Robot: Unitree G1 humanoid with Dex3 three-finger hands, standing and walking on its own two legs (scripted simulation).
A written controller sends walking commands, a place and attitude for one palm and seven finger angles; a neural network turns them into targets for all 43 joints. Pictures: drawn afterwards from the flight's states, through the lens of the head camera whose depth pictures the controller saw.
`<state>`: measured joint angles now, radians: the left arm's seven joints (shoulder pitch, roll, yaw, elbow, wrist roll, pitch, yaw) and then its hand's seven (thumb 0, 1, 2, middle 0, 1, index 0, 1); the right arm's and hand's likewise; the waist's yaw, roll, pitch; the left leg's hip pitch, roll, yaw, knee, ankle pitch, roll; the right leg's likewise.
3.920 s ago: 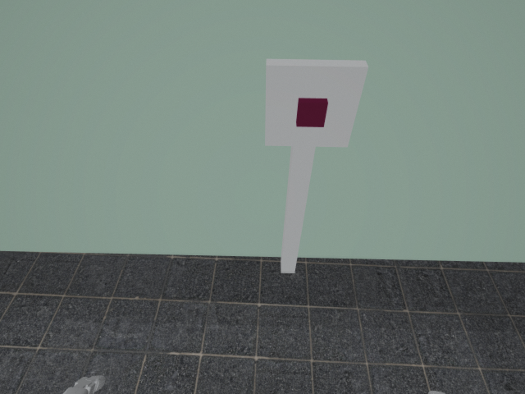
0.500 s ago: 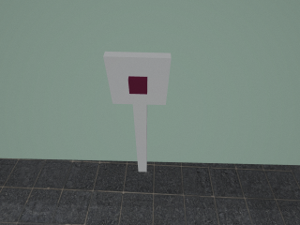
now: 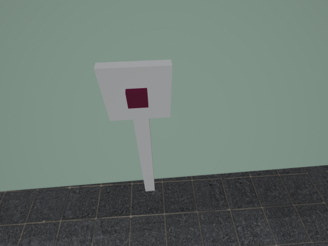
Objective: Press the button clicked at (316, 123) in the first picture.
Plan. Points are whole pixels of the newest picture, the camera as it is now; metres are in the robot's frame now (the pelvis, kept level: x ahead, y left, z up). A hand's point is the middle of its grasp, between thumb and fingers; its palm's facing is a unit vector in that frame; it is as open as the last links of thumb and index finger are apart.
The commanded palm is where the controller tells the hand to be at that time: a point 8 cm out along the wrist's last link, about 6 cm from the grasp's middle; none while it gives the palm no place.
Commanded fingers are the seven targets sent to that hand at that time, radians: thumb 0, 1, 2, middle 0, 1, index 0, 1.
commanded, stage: come to a stop and stand still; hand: left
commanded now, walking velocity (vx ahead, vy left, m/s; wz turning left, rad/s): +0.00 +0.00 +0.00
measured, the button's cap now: (137, 97) +0.52 +0.10 +0.06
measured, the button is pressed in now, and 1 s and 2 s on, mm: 0 0 0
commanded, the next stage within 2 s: look again from close up in 0.30 s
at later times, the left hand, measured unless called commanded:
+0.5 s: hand out of the picture -0.04 +0.14 -0.17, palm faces +0.05 -0.98 -0.18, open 7.3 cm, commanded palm none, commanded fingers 0.00 0.90 0.90 -0.20 -0.30 -0.20 -0.30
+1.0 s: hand out of the picture -0.01 +0.17 -0.17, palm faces +0.02 -0.98 -0.22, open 7.3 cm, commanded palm none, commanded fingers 0.00 0.90 0.90 -0.20 -0.30 -0.20 -0.30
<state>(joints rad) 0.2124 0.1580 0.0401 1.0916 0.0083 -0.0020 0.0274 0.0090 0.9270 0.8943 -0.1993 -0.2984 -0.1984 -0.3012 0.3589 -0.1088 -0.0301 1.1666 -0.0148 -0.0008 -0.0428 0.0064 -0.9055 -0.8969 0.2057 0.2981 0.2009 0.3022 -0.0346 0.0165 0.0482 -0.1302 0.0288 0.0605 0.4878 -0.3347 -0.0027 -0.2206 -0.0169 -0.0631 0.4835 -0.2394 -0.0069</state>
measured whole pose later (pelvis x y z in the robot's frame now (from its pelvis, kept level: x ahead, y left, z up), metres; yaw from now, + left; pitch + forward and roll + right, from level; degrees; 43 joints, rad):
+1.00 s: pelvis -0.01 +0.00 +0.00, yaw +0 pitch -1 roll +1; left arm 0.28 0.13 -0.01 1.13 0.01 -0.01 0.03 0.01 0.92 0.89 -0.20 -0.30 -0.20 -0.30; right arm 0.34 -0.13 0.02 1.13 -0.02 -0.02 -0.02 0.01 -0.91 -0.90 0.20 0.30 0.20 0.30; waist 0.00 0.03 0.04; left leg -0.14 0.01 0.07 0.44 -0.29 0.00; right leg -0.26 -0.04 -0.05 0.51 -0.23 -0.01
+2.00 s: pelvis +0.10 -0.14 -0.01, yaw +7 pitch +2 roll +0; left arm 0.19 0.17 0.05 0.98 0.03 0.00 0.01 0.00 0.91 0.89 -0.20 -0.30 -0.20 -0.30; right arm 0.23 -0.23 -0.07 1.05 -0.02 0.04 -0.03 0.01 -0.90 -0.90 0.20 0.30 0.20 0.30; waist -0.01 0.05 0.10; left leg -0.39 0.07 0.01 1.03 -0.57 -0.02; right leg -0.38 -0.05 -0.09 0.66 -0.32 -0.02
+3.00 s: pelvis +0.03 -0.16 +0.00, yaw +8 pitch -3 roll -1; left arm 0.27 0.26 0.01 1.00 0.02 0.01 0.02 0.01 0.91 0.89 -0.20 -0.30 -0.20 -0.30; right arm 0.25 -0.29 -0.04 1.04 -0.02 0.02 0.01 0.01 -0.90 -0.90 0.21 0.30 0.20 0.30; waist -0.01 0.02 0.01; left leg -0.26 -0.03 0.09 0.42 -0.13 0.06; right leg -0.20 -0.03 -0.03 0.46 -0.21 0.01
